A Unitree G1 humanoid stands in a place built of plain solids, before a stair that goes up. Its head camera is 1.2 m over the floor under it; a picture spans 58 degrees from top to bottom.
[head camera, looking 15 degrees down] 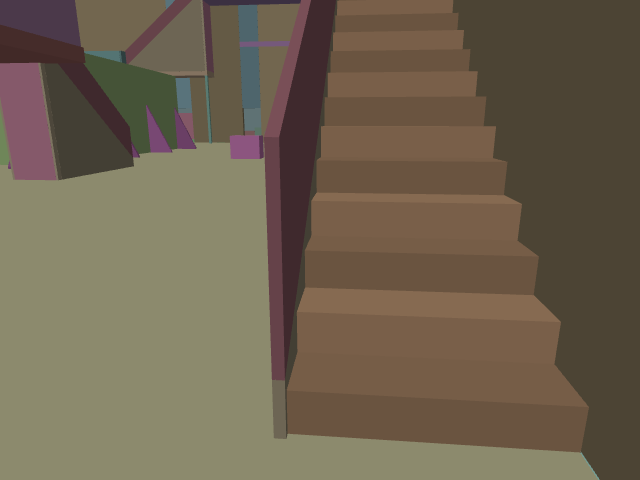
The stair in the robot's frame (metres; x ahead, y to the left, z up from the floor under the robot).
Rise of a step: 0.20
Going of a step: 0.30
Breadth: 1.12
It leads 5 degrees to the right of straight ahead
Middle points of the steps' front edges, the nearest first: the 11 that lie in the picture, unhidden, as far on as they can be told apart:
1.42 -0.43 0.20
1.72 -0.45 0.40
2.01 -0.48 0.59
2.31 -0.51 0.79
2.60 -0.54 0.99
2.90 -0.56 1.19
3.19 -0.59 1.38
3.49 -0.62 1.58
3.78 -0.64 1.78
4.08 -0.67 1.98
4.37 -0.70 2.17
